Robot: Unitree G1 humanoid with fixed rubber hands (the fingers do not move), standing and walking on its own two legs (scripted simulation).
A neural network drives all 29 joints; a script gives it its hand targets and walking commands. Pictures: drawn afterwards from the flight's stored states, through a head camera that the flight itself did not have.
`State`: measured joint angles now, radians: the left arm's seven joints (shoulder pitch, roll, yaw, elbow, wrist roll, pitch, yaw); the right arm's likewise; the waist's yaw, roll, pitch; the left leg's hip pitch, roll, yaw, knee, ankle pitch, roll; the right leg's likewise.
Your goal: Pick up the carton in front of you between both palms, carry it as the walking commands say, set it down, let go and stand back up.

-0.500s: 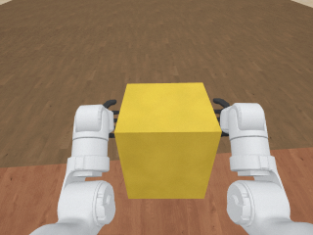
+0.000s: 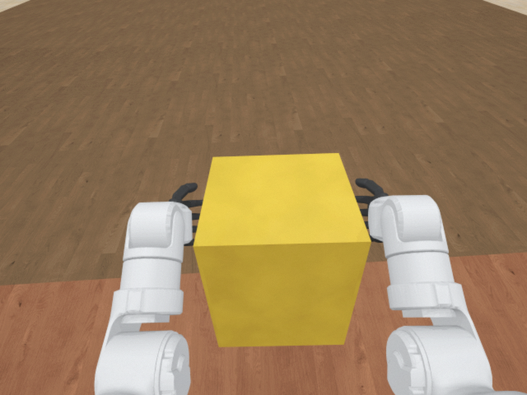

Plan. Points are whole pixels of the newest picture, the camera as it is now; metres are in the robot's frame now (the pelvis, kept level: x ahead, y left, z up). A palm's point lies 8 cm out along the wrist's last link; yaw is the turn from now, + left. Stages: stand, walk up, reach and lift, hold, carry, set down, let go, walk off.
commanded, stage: carry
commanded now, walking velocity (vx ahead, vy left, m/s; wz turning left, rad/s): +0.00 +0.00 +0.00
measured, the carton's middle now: (278, 250) +0.35 +0.00 +0.06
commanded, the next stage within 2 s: none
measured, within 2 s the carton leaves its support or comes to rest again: neither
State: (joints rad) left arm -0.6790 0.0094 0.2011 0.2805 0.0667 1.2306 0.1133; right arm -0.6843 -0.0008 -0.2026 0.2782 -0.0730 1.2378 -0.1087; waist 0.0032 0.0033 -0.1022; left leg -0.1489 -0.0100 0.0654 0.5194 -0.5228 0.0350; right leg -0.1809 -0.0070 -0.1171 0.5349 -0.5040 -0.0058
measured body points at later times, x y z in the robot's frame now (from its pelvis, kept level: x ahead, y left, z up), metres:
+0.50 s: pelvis -0.02 +0.00 +0.00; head -0.05 +0.00 +0.45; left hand +0.33 +0.15 +0.13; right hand +0.33 -0.15 +0.13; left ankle -0.06 +0.09 -0.73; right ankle -0.04 -0.09 -0.73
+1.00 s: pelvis -0.03 +0.00 +0.00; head -0.06 +0.00 +0.45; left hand +0.32 +0.15 +0.13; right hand +0.32 -0.15 +0.13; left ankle -0.06 +0.09 -0.73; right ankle -0.04 -0.09 -0.73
